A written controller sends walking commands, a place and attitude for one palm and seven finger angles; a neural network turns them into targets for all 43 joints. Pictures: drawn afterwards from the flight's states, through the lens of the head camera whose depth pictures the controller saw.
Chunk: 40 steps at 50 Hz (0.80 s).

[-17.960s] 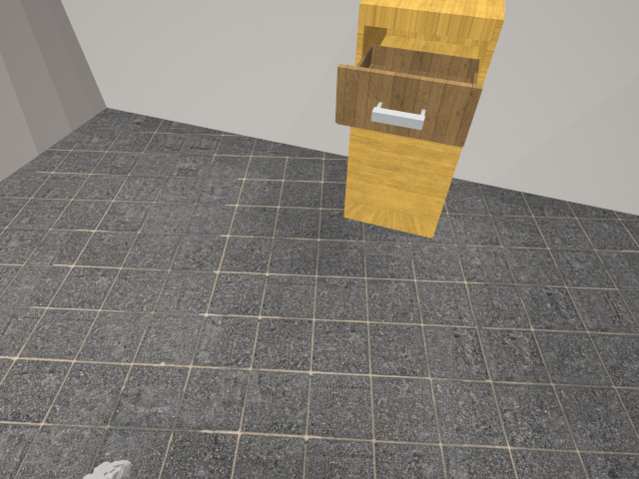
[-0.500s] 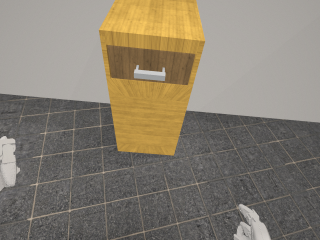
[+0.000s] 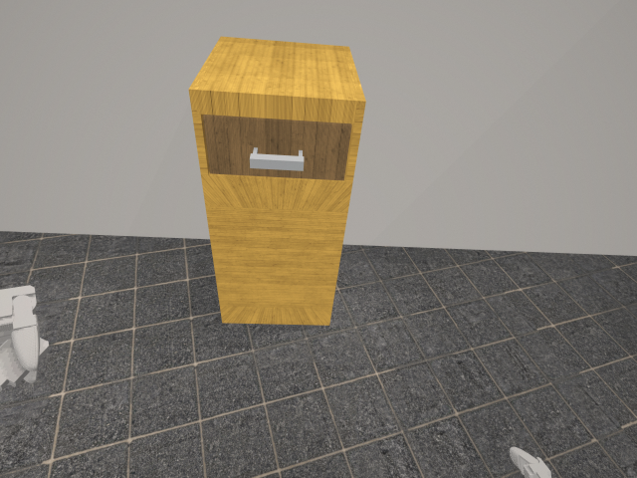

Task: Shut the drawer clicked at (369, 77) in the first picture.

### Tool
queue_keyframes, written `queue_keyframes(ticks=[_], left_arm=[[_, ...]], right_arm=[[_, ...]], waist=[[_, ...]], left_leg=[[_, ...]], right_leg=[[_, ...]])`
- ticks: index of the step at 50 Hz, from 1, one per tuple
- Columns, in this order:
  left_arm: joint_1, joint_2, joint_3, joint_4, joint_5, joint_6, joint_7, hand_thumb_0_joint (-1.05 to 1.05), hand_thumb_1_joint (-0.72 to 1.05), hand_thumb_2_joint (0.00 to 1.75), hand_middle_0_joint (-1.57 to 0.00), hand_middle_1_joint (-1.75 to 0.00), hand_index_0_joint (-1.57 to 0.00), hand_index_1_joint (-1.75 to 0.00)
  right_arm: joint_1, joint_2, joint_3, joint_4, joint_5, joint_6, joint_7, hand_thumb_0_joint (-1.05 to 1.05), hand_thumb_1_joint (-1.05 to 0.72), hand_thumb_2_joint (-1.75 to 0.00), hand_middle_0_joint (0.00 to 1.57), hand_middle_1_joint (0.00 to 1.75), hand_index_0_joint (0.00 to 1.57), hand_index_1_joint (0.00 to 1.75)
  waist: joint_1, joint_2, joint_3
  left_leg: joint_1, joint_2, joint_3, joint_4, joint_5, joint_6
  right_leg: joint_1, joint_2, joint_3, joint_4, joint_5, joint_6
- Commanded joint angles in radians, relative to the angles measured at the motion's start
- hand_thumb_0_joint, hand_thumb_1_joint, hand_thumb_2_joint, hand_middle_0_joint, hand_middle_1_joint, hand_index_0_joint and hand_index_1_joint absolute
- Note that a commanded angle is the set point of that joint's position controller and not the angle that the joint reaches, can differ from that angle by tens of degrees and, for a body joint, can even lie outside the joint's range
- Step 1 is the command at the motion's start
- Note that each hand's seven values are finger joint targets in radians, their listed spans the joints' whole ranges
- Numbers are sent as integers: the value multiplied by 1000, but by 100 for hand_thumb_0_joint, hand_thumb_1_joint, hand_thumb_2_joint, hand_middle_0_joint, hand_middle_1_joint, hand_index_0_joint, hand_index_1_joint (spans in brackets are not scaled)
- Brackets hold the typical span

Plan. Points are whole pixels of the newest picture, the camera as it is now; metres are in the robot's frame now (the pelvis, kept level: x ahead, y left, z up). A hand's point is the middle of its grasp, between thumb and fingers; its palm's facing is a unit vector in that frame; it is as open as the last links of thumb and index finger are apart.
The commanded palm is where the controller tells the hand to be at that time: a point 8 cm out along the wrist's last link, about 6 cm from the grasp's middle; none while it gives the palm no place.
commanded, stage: stop stepping back and stand still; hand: left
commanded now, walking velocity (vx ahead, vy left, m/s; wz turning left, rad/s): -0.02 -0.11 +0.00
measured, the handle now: (277, 157) +0.85 +0.13 -0.01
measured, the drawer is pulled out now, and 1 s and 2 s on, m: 0.00 0.00 0.00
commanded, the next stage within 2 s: let the arm hang, fingers relaxed in 1.28 s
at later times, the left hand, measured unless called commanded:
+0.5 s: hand out of the picture +0.15 +0.30 +0.16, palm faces +0.45 -0.84 -0.32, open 3.2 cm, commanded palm +0.05 +0.32 +0.20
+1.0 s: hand (32, 389) +0.14 +0.25 +0.17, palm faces +0.34 -0.83 -0.43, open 3.2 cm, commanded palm +0.09 +0.30 +0.20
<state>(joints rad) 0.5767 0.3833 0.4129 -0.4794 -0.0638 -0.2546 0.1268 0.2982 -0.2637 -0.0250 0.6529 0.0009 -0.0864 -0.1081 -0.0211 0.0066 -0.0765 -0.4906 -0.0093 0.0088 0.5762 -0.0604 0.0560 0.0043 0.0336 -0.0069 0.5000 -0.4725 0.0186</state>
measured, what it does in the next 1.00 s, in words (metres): steps on the spot: left foot, then right foot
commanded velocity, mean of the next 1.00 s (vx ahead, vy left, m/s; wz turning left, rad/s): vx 0.09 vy -0.04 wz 0.00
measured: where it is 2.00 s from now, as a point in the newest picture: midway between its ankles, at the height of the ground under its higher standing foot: outside the picture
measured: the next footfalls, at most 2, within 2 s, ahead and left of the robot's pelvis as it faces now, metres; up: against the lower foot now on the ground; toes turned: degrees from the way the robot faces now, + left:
left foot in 0.38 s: +0.01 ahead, +0.14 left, +0.00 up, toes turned +3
right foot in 0.70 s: +0.00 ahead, -0.08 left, +0.00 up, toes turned -6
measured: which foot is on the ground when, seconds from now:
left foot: down 0.00-0.18, up 0.20-0.36, down 0.38-1.00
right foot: down 0.00-0.38, up 0.40-0.68, down 0.70-1.00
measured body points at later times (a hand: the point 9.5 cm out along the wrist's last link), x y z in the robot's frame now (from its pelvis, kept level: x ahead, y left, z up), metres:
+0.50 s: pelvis -0.07 +0.04 +0.01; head -0.07 +0.07 +0.46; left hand +0.12 +0.34 +0.18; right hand +0.09 -0.17 -0.06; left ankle -0.05 +0.14 -0.72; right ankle -0.09 -0.09 -0.68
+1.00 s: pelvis -0.05 +0.02 +0.01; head -0.04 +0.03 +0.46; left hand +0.12 +0.29 +0.20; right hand +0.10 -0.23 -0.07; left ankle -0.03 +0.14 -0.72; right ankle -0.04 -0.08 -0.72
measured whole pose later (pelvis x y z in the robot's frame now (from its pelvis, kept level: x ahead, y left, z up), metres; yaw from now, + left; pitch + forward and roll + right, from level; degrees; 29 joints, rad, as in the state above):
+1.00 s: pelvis -0.05 +0.02 +0.01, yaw -1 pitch -2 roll +0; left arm 0.63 0.36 0.33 -0.60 0.00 -0.20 0.14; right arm 0.23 -0.22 -0.02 0.64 0.00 -0.13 -0.09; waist 0.00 -0.04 0.04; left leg -0.27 0.02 0.05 0.57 -0.28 0.00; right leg -0.26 -0.03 -0.09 0.60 -0.31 -0.02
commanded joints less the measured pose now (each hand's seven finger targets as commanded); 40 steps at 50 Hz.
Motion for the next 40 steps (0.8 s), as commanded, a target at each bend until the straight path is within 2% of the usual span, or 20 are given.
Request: queue_keyframes(ticks=[1,5,8,10,11,12,14,17,18,19,21,22,24,27,30,33,34,36,37,40], left_arm=[[-159,174,18,-313,23,-57,15,0,90,90,-140,-160,-140,-160],[-15,234,97,-511,25,-63,16,0,90,90,-140,-160,-140,-160],[211,262,157,-508,1,-53,4,0,90,90,-140,-160,-140,-160],[175,260,195,-491,-25,-15,6,0,90,90,-140,-160,-140,-160],[116,237,194,-418,-26,2,8,0,90,90,-140,-160,-140,-160],[88,211,196,-352,-34,11,2,0,90,90,-140,-160,-140,-160],[-18,176,143,-189,-6,25,28,0,90,90,-140,-160,-140,-160],[-153,89,-9,-94,26,40,31,0,90,90,-140,-160,-140,-160],[-201,101,-16,-106,33,30,35,0,90,90,-140,-160,-140,-160],[-287,92,-50,-167,48,12,37,0,90,90,-140,-160,-140,-160],[-308,144,-30,-247,62,-13,34,0,90,90,-140,-160,-140,-160],[-328,205,-4,-379,52,-20,24,0,90,90,-140,-160,-140,-160],[-159,177,5,-491,47,-22,20,0,90,90,-140,-160,-140,-160],[111,232,108,-537,33,-12,32,0,90,90,-140,-160,-140,-160],[232,219,164,-426,22,-19,47,0,90,90,-140,-160,-140,-160],[157,185,147,-295,18,-6,52,0,90,90,-140,-160,-140,-160],[133,192,153,-237,22,-2,54,0,90,90,-140,-160,-140,-160],[70,213,160,-188,9,10,54,0,90,90,-140,-160,-140,-160],[42,209,164,-157,5,0,57,0,90,90,-140,-160,-140,-160],[13,130,60,-180,30,9,43,0,90,90,-140,-160,-140,-160]], right_arm=[[-196,-100,-15,-195,-12,-94,-7,0,-90,-90,20,30,20,30],[-175,-76,-16,-210,-25,-136,22,0,-90,-90,20,30,20,30],[-143,-39,-20,-212,-28,-123,42,0,-90,-90,20,30,20,30],[-158,-34,-33,-180,-22,-54,37,0,-90,-90,20,30,20,30],[-171,-45,-45,-159,-13,-26,33,0,-90,-90,20,30,20,30],[-161,-46,-47,-146,-11,-15,36,0,-90,-90,20,30,20,30],[-153,-18,-18,-154,-1,-23,20,0,-90,-90,20,30,20,30],[-160,-57,-5,-134,6,-79,-10,0,-90,-90,20,30,20,30],[-133,-77,1,-126,-1,-95,-15,0,-90,-90,20,30,20,30],[-127,-84,7,-147,2,-103,-12,0,-90,-90,20,30,20,30],[-119,-51,8,-157,-9,-122,3,0,-90,-90,20,30,20,30],[-140,-46,10,-141,-25,-142,16,0,-90,-90,20,30,20,30],[-143,-43,0,-162,-16,-162,52,0,-90,-90,20,30,20,30],[-174,-54,-5,-182,-7,-163,77,0,-90,-90,20,30,20,30],[-178,-34,5,-201,-17,-110,67,0,-90,-90,20,30,20,30],[-170,-38,-2,-203,-10,-62,42,0,-90,-90,20,30,20,30],[-153,-43,-11,-198,-9,-51,33,0,-90,-90,20,30,20,30],[-139,-48,-24,-188,-1,-43,26,0,-90,-90,20,30,20,30],[-147,-56,-20,-177,-10,-52,29,0,-90,-90,20,30,20,30],[-137,-57,-26,-150,6,-61,29,0,-90,-90,20,30,20,30]], waist=[[0,108,169],[49,332,-96],[58,165,-219],[36,-206,-73],[17,-210,37],[5,-185,50],[-25,-133,135],[-19,-9,207],[-11,148,168],[-10,276,152],[-15,143,117],[-12,114,57],[9,55,-16],[28,242,-56],[23,323,13],[14,145,47],[11,37,60],[3,-265,91],[8,-210,124],[2,-208,22]], left_leg=[[265,97,-193,-307,-518,-73],[238,127,-243,-543,-629,-168],[329,35,5,-213,-373,-148],[238,-54,36,437,-229,-106],[54,-24,-33,592,-206,-100],[-11,10,-91,660,-221,-93],[48,105,-82,361,-294,-61],[252,55,24,-108,-324,-13],[285,113,-88,-228,-324,25],[349,244,-326,-269,-244,87],[459,339,-495,-277,70,165],[447,347,-540,-296,111,139],[433,327,-432,-263,210,121],[282,237,-199,-276,76,60],[74,240,-137,-319,-207,48],[-45,196,-79,-225,-431,10],[-81,142,-41,-112,-491,-12],[-93,36,11,252,-396,-49],[-87,54,-1,313,-378,-51],[117,62,8,176,-365,-38]], right_leg=[[-430,19,-36,-151,-188,-64],[-124,136,-97,98,-129,-61],[-120,53,-61,-103,-93,-85],[-515,-313,316,-366,-246,-198],[-567,-357,362,-379,-292,-242],[-584,-381,371,-376,-335,-270],[-530,-332,223,-291,-261,-190],[-473,-211,50,-51,-77,-99],[-438,-132,-11,135,53,-56],[-542,-60,-70,302,68,-7],[-677,-47,-14,476,-59,-11],[-654,-64,26,547,-65,-10],[-565,-77,51,509,21,-14],[-396,-54,-25,367,150,-7],[-224,-36,-74,219,125,-15],[-38,-24,-95,12,98,-28],[-32,-75,4,-83,35,-60],[-177,-360,439,-308,-95,-191],[-189,-380,406,-287,155,-209],[-241,-286,186,-189,119,-156]])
